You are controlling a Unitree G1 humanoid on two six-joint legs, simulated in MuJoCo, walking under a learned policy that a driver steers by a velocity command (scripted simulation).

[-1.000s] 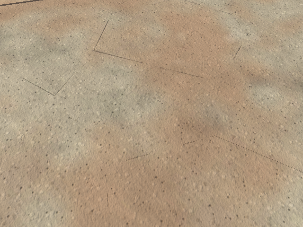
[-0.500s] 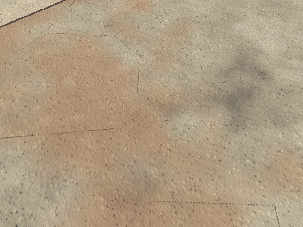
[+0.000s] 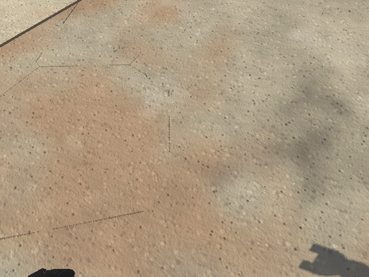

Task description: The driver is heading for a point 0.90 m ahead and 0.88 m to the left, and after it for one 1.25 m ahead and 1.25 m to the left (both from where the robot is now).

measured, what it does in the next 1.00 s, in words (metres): steps on the spot, turning left: right foot, then left foot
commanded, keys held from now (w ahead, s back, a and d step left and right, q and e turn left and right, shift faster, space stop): q+shift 1.00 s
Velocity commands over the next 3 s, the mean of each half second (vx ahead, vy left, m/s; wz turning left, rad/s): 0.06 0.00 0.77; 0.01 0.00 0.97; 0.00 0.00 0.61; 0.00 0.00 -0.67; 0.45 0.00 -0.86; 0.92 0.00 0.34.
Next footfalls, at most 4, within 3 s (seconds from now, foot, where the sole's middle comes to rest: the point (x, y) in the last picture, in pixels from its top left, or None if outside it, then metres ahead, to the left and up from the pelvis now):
0.18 right None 0.16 -0.14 -0.77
0.62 left None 0.03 0.11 -0.77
1.06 right None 0.23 0.02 -0.77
1.44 left None -0.04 0.09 -0.77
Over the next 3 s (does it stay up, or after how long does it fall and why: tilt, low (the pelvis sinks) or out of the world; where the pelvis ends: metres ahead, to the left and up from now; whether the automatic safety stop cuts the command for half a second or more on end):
stays up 0.51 0.21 0.00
